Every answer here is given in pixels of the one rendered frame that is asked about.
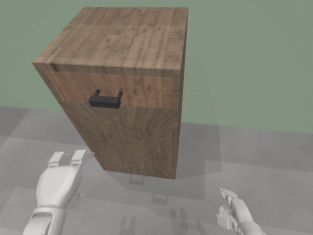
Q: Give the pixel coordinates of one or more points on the handle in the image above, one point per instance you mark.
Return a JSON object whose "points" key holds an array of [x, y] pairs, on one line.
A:
{"points": [[105, 101]]}

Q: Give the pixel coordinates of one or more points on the cabinet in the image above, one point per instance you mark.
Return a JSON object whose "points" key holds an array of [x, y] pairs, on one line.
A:
{"points": [[137, 41]]}

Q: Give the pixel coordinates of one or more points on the robot left forearm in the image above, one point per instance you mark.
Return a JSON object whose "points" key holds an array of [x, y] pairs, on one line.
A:
{"points": [[46, 220]]}

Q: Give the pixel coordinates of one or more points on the left robot hand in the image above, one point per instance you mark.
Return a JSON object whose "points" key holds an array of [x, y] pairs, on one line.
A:
{"points": [[59, 182]]}

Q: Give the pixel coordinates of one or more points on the robot right forearm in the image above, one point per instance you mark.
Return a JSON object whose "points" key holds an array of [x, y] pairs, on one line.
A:
{"points": [[248, 227]]}

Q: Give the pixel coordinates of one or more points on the right robot hand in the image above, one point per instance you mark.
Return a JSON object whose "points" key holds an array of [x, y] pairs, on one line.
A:
{"points": [[230, 217]]}

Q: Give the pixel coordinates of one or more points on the drawer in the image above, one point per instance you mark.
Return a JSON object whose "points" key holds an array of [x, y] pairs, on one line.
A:
{"points": [[139, 91]]}

